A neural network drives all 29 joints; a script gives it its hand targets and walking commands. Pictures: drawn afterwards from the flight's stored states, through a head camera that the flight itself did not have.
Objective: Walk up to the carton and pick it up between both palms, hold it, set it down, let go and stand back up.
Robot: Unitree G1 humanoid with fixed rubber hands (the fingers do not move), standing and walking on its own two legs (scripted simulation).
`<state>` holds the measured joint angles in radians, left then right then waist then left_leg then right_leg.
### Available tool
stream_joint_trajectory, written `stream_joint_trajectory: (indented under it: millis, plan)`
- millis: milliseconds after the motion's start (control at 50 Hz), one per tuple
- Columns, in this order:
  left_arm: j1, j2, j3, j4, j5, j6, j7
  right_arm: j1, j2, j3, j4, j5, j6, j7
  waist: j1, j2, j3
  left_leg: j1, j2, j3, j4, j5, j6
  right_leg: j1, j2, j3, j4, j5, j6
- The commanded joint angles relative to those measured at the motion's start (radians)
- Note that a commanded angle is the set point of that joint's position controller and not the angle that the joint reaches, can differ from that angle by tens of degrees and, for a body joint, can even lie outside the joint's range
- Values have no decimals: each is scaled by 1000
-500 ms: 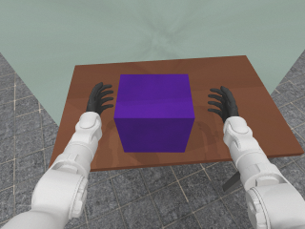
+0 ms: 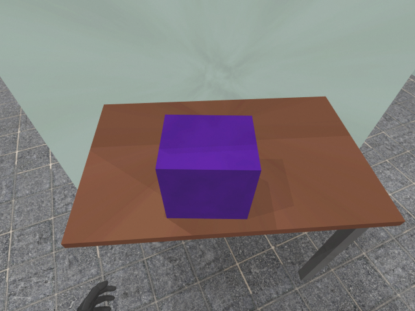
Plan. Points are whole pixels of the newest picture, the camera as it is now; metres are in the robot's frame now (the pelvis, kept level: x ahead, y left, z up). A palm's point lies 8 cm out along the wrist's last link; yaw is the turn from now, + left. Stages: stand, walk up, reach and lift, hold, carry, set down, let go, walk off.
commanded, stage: stand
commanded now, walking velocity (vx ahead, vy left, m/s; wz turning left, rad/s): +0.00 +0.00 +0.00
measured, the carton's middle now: (207, 168) +0.44 +0.03 -0.02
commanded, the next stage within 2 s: none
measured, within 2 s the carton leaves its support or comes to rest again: neither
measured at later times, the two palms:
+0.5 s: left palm out of the picture +0.03 +0.27 -0.11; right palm out of the picture +0.06 -0.25 -0.12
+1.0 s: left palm out of the picture -0.03 +0.24 -0.13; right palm out of the picture -0.02 -0.21 -0.14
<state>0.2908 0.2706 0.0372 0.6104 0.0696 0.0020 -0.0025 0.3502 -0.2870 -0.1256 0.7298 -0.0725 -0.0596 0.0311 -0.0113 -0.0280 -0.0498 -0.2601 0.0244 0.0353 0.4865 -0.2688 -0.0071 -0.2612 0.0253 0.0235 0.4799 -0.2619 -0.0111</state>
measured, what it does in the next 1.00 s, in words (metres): stands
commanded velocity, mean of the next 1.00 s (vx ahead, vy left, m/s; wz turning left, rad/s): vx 0.00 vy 0.00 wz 0.00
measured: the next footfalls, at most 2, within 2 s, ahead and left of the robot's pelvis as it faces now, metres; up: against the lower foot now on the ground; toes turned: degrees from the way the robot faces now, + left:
none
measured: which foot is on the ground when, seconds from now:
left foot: down 0.00-1.00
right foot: down 0.00-1.00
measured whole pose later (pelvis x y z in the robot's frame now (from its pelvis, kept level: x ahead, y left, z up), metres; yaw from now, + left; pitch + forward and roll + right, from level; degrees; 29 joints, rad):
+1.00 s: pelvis +0.02 +0.01 +0.00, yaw +3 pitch -1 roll +0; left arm 0.42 0.18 -0.02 1.04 0.01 0.00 0.03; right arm 0.44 -0.17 -0.01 1.05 -0.02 -0.01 -0.03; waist 0.00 0.02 -0.04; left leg -0.13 -0.01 -0.01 0.41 -0.26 0.01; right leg -0.11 -0.01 -0.02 0.39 -0.27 0.01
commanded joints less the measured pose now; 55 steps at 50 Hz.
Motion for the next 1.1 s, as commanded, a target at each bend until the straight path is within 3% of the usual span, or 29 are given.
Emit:
stream_joint_trajectory:
  millis: [0, 200, 240, 300, 320, 400, 440, 480, 540, 600, 620, 660, 680, 720, 740, 840, 880, 900, 980, 1080]
  plan:
    - [33, 100, 34, -51, -11, -39, -6, 16, -84, 8, -73, -1, 21, 2, 14, 61, 21, -4, 106, -125, -63, 110, 11, -31, -145, 140, -105, 95, 7]
    - [96, 126, 36, 37, -32, -58, 4, 69, -124, 25, -4, 26, 11, -12, 10, 14, 46, 43, 98, -156, -105, 212, 22, 35, -136, 105, -128, 200, 8]
    - [117, 111, 19, 59, -38, -47, 2, 86, -108, 28, 14, 20, 14, -14, 6, 39, 20, 18, 93, -146, -120, 149, 28, 57, -135, 83, -121, 153, 1]
    - [119, 95, 6, 77, -40, -46, 5, 69, -109, 34, 17, 22, 15, -19, 7, 31, 53, 33, 93, -145, -117, 191, 31, 21, -133, 83, -139, 164, -2]
    - [129, 99, 8, 85, -41, -48, 5, 88, -101, 37, 32, 24, 16, -20, 6, 2, 34, 23, 93, -152, -126, 193, 34, 51, -133, 78, -124, 177, -3]
    - [185, 118, 9, 134, -43, -46, 12, 104, -95, 42, 64, 31, 16, -28, 16, 30, 49, 34, 88, -147, -116, 253, 39, 57, -131, 72, -123, 213, 3]
    - [200, 112, 5, 160, -43, -45, 18, 107, -87, 45, 77, 34, 18, -33, 17, 4, 49, 72, 87, -141, -106, 296, 37, 38, -129, 65, -121, 254, 1]
    - [208, 92, 1, 173, -50, -42, 21, 134, -84, 48, 103, 37, 19, -36, 12, 49, 32, 67, 80, -136, -110, 308, 37, 75, -133, 64, -115, 251, -3]
    - [221, 95, 0, 211, -50, -32, 26, 147, -47, 61, 135, 41, 26, -42, 13, 69, 74, 50, 77, -139, -123, 290, 41, 71, -128, 55, -124, 225, 3]
    - [239, 92, -3, 248, -53, -33, 26, 148, -62, 59, 155, 46, 26, -45, 17, 1, 41, 98, 84, -137, -115, 339, 47, 83, -127, 46, -110, 274, -2]
    - [236, 57, -17, 259, -53, -31, 29, 139, -53, 63, 158, 45, 27, -48, 17, 26, 84, 71, 82, -132, -109, 349, 46, 78, -133, 51, -115, 275, 1]
    - [212, 76, -10, 275, -51, -27, 33, 167, -45, 67, 185, 44, 29, -51, 5, 23, 89, 58, 76, -138, -121, 327, 42, 105, -132, 46, -118, 285, -3]
    - [232, 53, -17, 290, -54, -26, 34, 155, -47, 67, 199, 45, 31, -50, 16, 51, 82, 83, 74, -129, -115, 331, 44, 93, -129, 42, -124, 280, -1]
    - [224, 70, -12, 309, -56, -25, 34, 171, -34, 71, 221, 46, 37, -52, 6, 20, 117, 62, 70, -133, -127, 305, 40, 92, -127, 39, -131, 247, 0]
    - [209, 48, -16, 320, -53, -23, 34, 182, -39, 70, 226, 43, 37, -55, 2, 32, 112, 66, 73, -134, -125, 324, 43, 109, -134, 38, -125, 258, -1]
    - [225, 41, -21, 369, -56, -15, 39, 168, -8, 93, 273, 47, 43, -61, 18, 69, 147, 55, 70, -136, -150, 290, 44, 105, -127, 38, -136, 199, -2]
    - [221, 20, -31, 394, -55, -14, 38, 170, 12, 97, 288, 50, 41, -62, 14, 45, 147, 76, 76, -136, -140, 288, 47, 99, -131, 38, -142, 216, -8]
    - [221, 32, -26, 402, -54, -14, 37, 184, 24, 101, 301, 51, 40, -64, 14, 60, 146, 52, 71, -136, -143, 290, 48, 122, -133, 44, -142, 220, -9]
    - [219, 6, -34, 438, -58, -15, 37, 176, 21, 106, 323, 56, 39, -63, 17, 2, 140, 43, 69, -142, -161, 224, 44, 141, -125, 32, -144, 176, -4]
    - [231, -23, -45, 482, -58, -4, 42, 193, 45, 113, 363, 52, 46, -66, 17, 47, 185, 42, 62, -128, -168, 173, 37, 105, -124, 28, -160, 153, -2]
